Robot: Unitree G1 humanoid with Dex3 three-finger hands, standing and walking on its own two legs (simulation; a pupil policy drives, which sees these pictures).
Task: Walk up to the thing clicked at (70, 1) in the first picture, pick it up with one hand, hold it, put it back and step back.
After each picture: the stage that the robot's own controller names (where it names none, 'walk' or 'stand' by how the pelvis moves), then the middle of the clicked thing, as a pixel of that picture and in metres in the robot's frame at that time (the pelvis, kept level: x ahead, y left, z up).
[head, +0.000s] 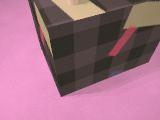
stand; out of the picture +0.94 +0.08 +0.04
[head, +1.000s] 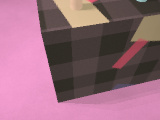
rise first; out of the picture +0.84 +0.08 +0.06
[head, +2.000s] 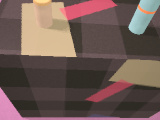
rise first; (43, 11) +0.59 +0.21 +0.08
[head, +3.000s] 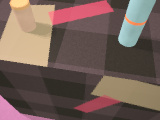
walk; (24, 15) +0.56 +0.27 +0.08
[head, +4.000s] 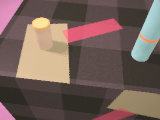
stand; (43, 34) +0.53 +0.18 +0.06
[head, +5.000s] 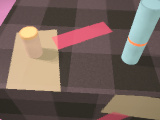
stand; (31, 43) +0.51 +0.22 +0.04
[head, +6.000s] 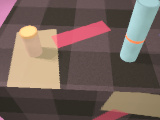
stand; (31, 42) +0.52 +0.22 +0.04
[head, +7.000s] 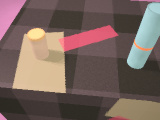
stand; (38, 44) +0.51 +0.19 +0.04
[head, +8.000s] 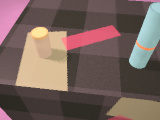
stand; (42, 43) +0.52 +0.18 +0.04
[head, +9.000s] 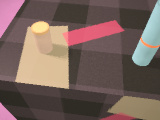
rise first; (42, 38) +0.52 +0.18 +0.04
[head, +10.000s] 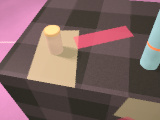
rise first; (54, 40) +0.54 +0.18 +0.04
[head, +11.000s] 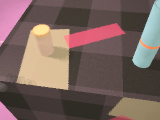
go down; (43, 40) +0.53 +0.17 +0.05
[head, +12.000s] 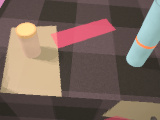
go down; (29, 41) +0.49 +0.17 +0.06
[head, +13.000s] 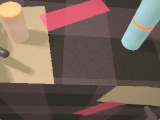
close in; (14, 23) +0.52 +0.18 +0.08
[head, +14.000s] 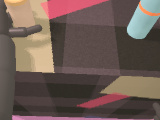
close; (20, 10) +0.54 +0.16 +0.10
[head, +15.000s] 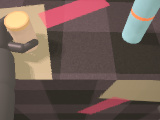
lift; (23, 33) +0.47 +0.15 +0.10
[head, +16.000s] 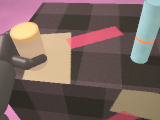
lift; (30, 47) +0.33 +0.15 +0.22
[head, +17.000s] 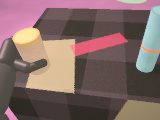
hold; (33, 52) +0.33 +0.15 +0.21
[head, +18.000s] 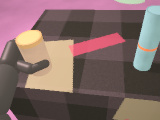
hold; (35, 54) +0.33 +0.14 +0.21
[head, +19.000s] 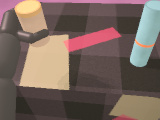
crouch; (34, 24) +0.41 +0.14 +0.24
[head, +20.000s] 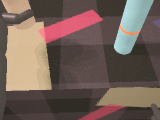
lower; (18, 7) +0.51 +0.13 +0.19
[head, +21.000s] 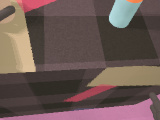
lower; out of the picture +0.55 +0.15 +0.12
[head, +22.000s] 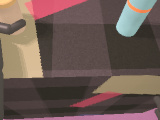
lower; (8, 13) +0.52 +0.15 +0.11
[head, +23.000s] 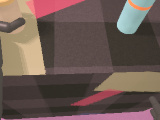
lower; (8, 11) +0.53 +0.15 +0.11
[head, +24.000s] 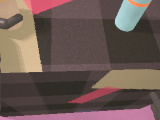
rest; (5, 7) +0.53 +0.15 +0.11
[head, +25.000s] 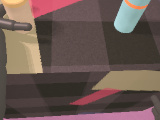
open; (19, 12) +0.53 +0.12 +0.11
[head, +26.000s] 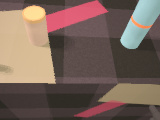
sink last; (36, 27) +0.51 +0.11 +0.09
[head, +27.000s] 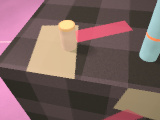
sink last; (68, 36) +0.55 +0.11 +0.07
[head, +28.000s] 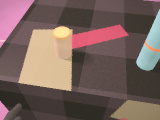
stand; (62, 43) +0.50 +0.10 +0.05
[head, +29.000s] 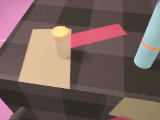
stand; (61, 42) +0.51 +0.11 +0.05
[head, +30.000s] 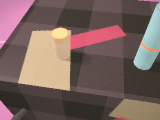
stand; (61, 44) +0.51 +0.11 +0.04
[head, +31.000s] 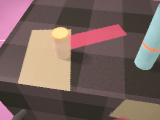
stand; (61, 43) +0.50 +0.11 +0.04
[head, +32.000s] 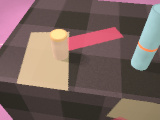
walk; (59, 45) +0.51 +0.11 +0.05
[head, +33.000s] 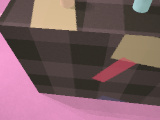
walk; out of the picture +0.73 +0.09 +0.07
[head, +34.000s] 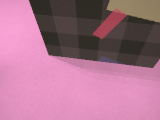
walk; out of the picture +1.11 +0.08 +0.06
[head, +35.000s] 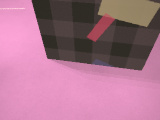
stand; out of the picture +1.27 +0.12 +0.06
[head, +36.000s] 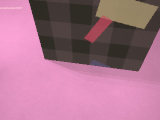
stand; out of the picture +1.26 +0.11 +0.04
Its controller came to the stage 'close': yes
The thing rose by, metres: 0.20
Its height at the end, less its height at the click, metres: +0.00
